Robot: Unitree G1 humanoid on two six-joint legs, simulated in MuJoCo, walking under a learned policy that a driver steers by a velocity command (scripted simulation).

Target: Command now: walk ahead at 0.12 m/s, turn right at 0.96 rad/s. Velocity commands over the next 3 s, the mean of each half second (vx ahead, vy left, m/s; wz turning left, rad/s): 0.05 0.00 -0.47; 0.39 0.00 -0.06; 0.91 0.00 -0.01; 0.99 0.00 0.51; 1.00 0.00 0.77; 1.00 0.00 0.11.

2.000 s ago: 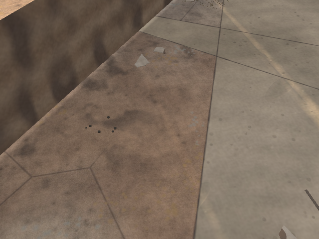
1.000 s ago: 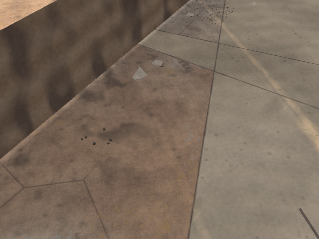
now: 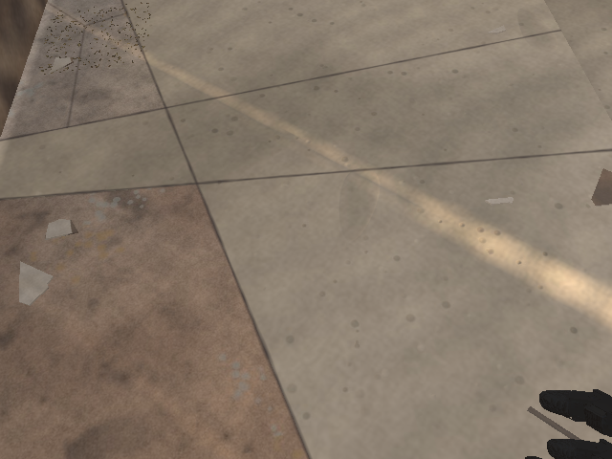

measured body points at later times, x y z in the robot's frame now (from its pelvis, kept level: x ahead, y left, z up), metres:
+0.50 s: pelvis +0.06 +0.04 +0.00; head +0.08 +0.03 +0.45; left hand +0.25 +0.26 -0.11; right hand +0.12 -0.25 -0.11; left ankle +0.16 +0.16 -0.73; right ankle +0.01 -0.07 -0.74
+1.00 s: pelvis +0.19 +0.07 -0.01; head +0.21 +0.08 +0.44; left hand +0.27 +0.35 -0.13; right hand +0.32 -0.23 -0.08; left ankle +0.28 +0.17 -0.74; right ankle +0.01 -0.07 -0.73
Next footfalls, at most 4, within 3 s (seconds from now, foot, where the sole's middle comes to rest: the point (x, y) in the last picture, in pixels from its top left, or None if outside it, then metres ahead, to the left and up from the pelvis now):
0.12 left None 0.20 0.15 -0.77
0.48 right None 0.05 -0.08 -0.77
0.98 left None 0.31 0.17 -0.77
1.50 right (403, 320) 0.75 -0.13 -0.77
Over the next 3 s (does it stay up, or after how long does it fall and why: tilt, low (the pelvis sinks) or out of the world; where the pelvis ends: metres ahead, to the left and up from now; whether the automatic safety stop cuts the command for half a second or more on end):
stays up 1.84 0.24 -0.02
